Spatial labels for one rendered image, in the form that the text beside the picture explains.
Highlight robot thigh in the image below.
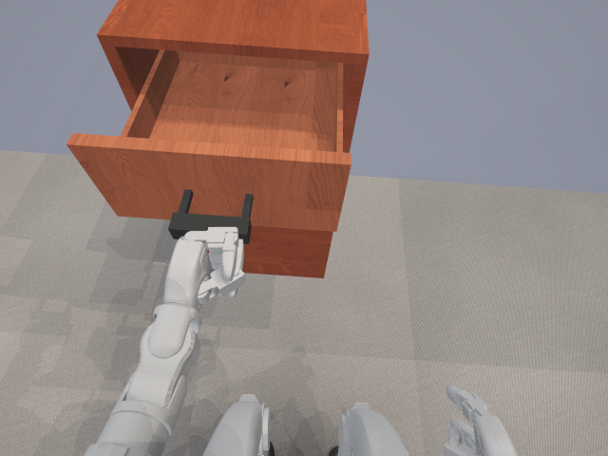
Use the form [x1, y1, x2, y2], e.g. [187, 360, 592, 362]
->
[338, 408, 411, 456]
[202, 401, 271, 456]

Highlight cabinet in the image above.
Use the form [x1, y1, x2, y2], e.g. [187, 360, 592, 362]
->
[97, 0, 370, 278]

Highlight handle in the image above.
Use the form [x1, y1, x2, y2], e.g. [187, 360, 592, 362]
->
[168, 189, 253, 244]

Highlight right robot thigh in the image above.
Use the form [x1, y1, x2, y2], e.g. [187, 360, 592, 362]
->
[338, 408, 411, 456]

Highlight robot left hand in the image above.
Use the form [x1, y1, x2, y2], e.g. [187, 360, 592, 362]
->
[163, 227, 245, 312]

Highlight drawer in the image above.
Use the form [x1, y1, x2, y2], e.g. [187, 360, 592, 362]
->
[66, 49, 352, 232]

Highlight robot right hand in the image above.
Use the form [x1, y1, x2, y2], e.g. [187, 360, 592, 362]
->
[444, 386, 518, 456]

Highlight left robot thigh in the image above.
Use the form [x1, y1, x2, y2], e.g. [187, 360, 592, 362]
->
[202, 401, 271, 456]

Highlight left robot forearm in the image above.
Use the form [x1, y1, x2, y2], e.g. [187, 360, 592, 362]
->
[84, 303, 202, 456]

